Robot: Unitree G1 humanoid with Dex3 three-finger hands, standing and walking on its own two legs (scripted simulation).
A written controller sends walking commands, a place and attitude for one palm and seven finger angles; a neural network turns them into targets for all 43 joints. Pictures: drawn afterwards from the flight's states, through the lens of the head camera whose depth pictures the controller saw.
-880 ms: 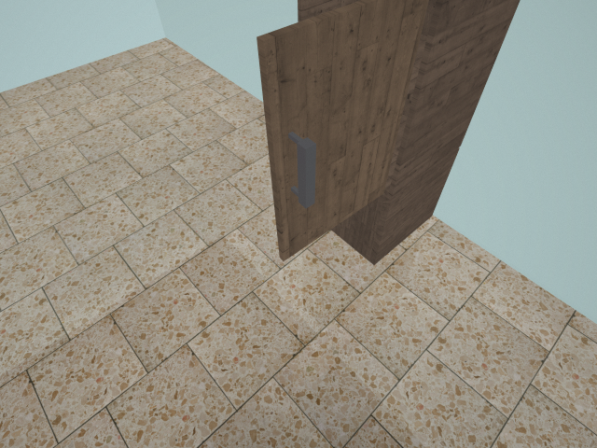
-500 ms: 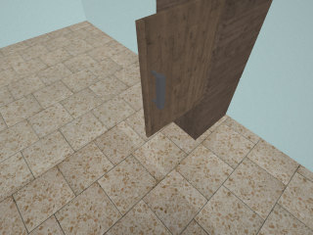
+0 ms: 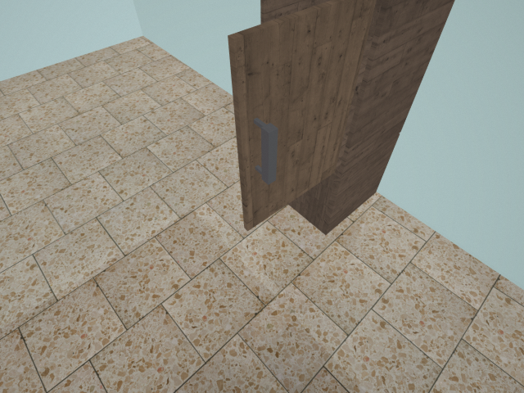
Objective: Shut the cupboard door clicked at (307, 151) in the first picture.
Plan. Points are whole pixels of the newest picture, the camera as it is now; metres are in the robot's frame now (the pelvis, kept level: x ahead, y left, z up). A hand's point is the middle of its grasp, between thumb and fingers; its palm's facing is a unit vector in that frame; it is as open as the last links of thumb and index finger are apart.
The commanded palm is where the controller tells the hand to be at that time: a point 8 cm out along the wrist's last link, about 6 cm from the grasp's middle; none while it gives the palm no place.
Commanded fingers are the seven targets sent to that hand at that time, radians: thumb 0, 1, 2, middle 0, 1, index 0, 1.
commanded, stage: walk around to get in front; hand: left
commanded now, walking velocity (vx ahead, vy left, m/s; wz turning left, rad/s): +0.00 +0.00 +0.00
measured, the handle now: (263, 151) +0.63 +0.03 -0.03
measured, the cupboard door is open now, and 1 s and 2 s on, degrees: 88 88 88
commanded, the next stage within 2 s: none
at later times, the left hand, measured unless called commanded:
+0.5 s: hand out of the picture +0.07 +0.19 -0.18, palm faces -0.15 -0.95 -0.28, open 7.4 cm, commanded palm none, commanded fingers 0.00 0.90 0.90 -0.20 -0.30 -0.20 -0.30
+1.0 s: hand out of the picture +0.09 +0.16 -0.18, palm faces -0.35 -0.90 -0.25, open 7.4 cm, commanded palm none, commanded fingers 0.00 0.90 0.90 -0.20 -0.30 -0.20 -0.30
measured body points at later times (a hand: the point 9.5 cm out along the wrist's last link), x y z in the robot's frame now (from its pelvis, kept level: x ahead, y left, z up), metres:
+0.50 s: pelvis -0.03 -0.01 -0.02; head +0.02 -0.04 +0.42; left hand +0.07 +0.24 -0.16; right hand -0.03 -0.26 -0.19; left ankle -0.01 +0.12 -0.75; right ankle -0.05 -0.10 -0.73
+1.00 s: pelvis -0.04 -0.01 -0.01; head +0.02 -0.03 +0.43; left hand +0.11 +0.21 -0.16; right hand -0.01 -0.30 -0.14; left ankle +0.00 +0.13 -0.73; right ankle -0.04 -0.11 -0.75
